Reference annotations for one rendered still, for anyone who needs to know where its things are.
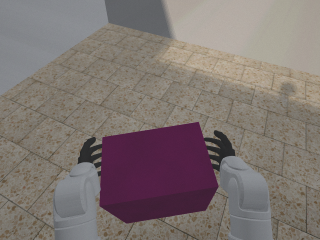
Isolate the robot left forearm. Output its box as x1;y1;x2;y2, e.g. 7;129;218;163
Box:
53;162;101;240

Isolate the carton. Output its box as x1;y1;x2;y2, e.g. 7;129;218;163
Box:
99;122;219;224

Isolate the robot right forearm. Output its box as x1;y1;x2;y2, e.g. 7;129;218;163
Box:
219;156;274;240

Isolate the robot right hand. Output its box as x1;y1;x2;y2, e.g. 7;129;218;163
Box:
204;130;236;172

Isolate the robot left hand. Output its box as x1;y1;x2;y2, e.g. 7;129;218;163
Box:
77;137;102;176

